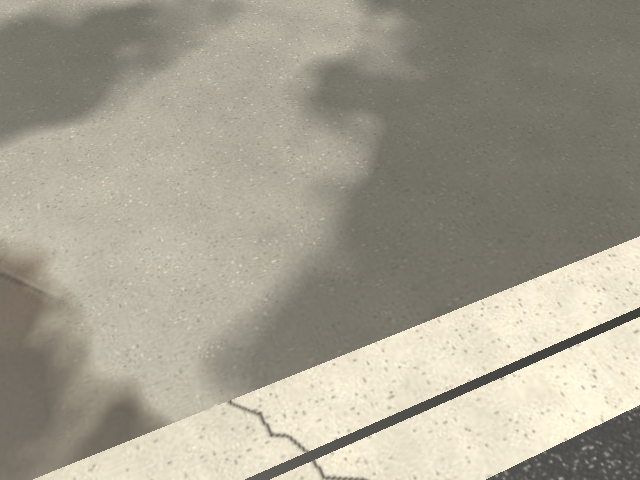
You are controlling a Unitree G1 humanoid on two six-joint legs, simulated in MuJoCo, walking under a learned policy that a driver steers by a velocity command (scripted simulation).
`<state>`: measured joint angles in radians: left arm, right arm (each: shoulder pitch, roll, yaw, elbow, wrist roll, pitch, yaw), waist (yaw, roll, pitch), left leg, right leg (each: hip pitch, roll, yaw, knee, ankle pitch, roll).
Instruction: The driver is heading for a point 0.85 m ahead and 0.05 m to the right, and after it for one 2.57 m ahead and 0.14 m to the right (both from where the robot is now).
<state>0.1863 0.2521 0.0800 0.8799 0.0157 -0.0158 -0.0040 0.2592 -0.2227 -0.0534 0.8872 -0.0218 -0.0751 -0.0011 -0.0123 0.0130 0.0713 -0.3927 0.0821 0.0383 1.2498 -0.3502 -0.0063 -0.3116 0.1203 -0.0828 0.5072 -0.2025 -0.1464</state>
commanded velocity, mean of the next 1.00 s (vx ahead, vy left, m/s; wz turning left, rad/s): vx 0.50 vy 0.00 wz -0.35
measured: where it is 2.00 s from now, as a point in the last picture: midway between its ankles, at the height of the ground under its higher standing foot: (397, 270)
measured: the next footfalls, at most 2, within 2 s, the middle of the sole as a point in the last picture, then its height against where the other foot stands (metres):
left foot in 0.44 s outside the picture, level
right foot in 0.94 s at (434, 410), level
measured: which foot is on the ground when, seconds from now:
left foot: up 0.00-0.42, down 0.44-0.96, up 0.98-1.00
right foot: down 0.00-0.44, up 0.46-0.92, down 0.94-1.00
